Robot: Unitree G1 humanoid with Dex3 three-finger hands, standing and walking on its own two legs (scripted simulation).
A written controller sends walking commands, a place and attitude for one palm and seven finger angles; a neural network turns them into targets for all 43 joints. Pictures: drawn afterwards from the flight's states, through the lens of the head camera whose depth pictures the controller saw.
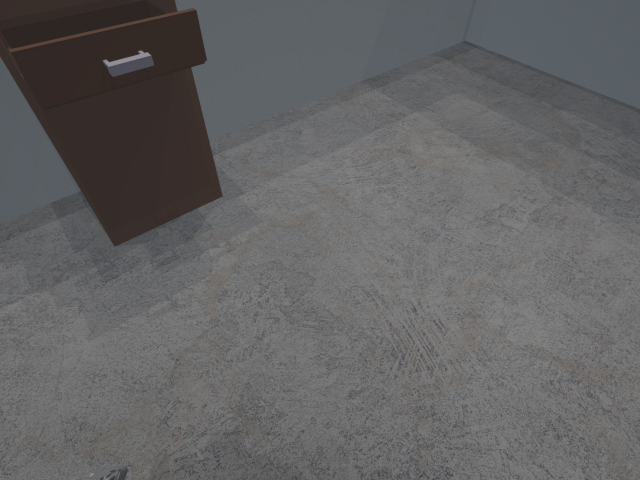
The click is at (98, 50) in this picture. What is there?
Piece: drawer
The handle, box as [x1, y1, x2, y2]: [102, 50, 153, 76]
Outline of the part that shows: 153,65 151,56 147,52 144,53 141,50 138,51 139,53 137,55 108,62 106,60 102,60 112,76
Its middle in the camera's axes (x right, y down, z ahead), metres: -0.51 -0.47 +1.01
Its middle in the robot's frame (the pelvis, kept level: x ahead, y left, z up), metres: +1.05 +0.57 +0.03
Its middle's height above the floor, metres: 0.80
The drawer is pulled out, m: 0.22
